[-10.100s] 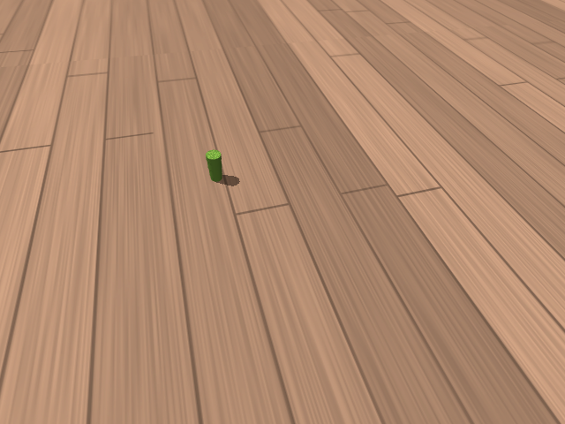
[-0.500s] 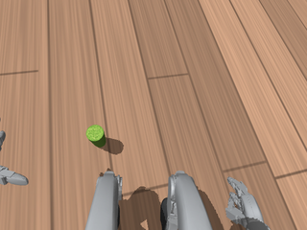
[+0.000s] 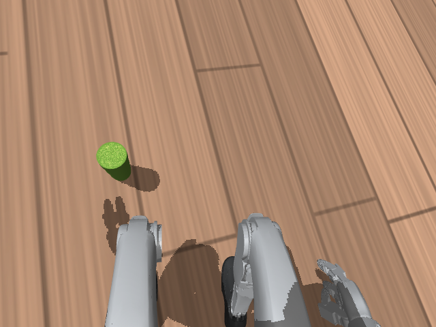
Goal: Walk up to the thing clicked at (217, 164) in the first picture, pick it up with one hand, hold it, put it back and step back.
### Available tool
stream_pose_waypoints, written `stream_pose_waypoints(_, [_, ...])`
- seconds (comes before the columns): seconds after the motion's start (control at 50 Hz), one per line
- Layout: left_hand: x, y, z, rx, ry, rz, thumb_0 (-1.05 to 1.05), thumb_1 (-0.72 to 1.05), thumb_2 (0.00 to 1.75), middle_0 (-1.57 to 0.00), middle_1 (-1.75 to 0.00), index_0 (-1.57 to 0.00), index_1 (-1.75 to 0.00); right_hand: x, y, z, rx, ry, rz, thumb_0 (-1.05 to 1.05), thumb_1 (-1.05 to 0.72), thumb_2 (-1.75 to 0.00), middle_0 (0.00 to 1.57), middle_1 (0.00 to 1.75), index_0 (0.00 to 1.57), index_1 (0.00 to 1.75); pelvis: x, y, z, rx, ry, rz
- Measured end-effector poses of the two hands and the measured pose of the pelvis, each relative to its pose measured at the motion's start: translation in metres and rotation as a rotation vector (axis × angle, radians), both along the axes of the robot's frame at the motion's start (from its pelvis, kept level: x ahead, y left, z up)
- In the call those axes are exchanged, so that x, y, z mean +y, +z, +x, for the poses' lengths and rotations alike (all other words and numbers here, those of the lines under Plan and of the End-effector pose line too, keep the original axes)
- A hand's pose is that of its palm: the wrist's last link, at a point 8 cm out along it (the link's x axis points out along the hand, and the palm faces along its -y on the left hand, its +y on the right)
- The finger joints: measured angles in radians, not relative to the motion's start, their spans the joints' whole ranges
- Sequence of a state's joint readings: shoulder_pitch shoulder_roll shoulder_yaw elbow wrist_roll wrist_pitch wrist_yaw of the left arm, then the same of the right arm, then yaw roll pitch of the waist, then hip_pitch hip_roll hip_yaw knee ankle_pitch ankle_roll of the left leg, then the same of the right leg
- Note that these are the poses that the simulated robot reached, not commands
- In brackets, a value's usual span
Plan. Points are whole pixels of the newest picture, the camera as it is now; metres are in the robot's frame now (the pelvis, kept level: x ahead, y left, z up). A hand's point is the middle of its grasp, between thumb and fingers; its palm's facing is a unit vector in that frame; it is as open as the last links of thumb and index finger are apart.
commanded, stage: go down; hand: left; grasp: from the side
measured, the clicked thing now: (116, 164) +0.49 +0.24 -0.37
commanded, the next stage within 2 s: approach in 0.94 s
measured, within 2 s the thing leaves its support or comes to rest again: neither
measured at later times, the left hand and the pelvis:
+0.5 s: hand out of the picture +0.39 +0.41 -0.05, palm faces +0.20 -0.98 -0.09, open 17.4 cm; pelvis -0.01 +0.00 -0.06, yaw -1 degrees
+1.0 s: hand out of the picture +0.40 +0.42 -0.06, palm faces +0.20 -0.98 -0.07, open 17.3 cm; pelvis -0.01 +0.01 -0.08, yaw -2 degrees
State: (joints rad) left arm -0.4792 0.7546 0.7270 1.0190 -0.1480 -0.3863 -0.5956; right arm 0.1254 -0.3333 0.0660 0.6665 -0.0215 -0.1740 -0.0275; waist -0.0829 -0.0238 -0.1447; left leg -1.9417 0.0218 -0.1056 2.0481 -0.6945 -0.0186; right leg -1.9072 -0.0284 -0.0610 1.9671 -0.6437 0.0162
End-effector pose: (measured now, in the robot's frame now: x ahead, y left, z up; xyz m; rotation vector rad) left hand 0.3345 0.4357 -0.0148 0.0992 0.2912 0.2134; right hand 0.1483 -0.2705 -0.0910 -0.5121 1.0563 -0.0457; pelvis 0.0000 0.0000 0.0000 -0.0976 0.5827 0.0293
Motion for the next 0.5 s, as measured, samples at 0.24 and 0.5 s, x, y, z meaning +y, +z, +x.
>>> stream_pose_waypoints(0.24, [0.011,-0.020,0.013,-0.080,-0.015,-0.001,-0.02,-0.52,0.05,-0.05,-0.07,-0.05,-0.07,0.002,-0.032,-0.012,0.045,0.021,-0.016,0.01,-0.92,-0.90,0.21,0.30,0.21,0.30,0.004,-0.032,-0.006,-0.007,0.001,-0.011])
stream_pose_waypoints(0.5, [0.019,-0.031,0.024,-0.125,-0.010,-0.010,-0.02,-0.52,0.07,-0.05,-0.07,-0.04,-0.07,0.002,-0.054,-0.022,0.073,0.025,-0.020,0.01,-0.92,-0.90,0.21,0.30,0.21,0.30,0.003,-0.055,-0.008,-0.015,-0.001,-0.017])
